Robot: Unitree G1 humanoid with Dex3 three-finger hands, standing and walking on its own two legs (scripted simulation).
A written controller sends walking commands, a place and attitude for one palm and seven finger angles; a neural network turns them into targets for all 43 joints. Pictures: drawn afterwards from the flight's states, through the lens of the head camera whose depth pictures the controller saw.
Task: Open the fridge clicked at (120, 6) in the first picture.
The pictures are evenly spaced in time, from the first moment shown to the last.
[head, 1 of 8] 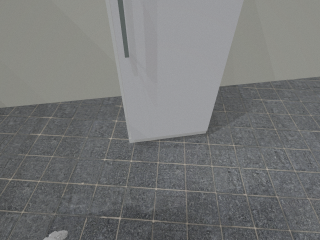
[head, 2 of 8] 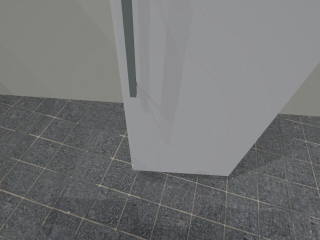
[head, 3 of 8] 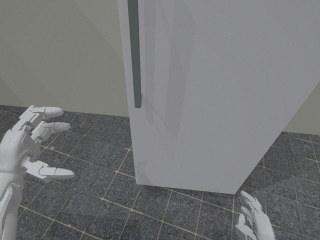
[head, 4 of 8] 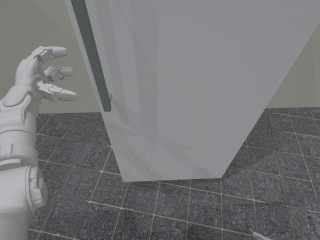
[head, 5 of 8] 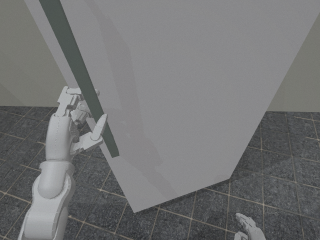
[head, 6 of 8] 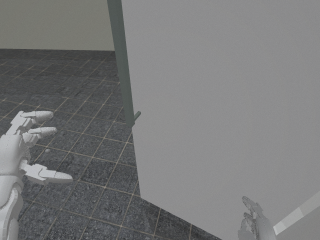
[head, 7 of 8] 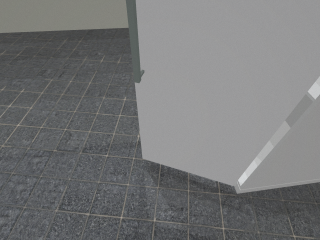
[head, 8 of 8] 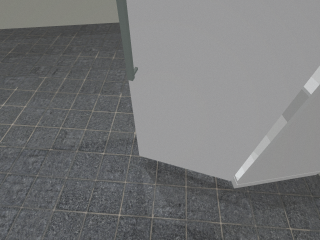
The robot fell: no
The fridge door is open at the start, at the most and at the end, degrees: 0 70 64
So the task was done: yes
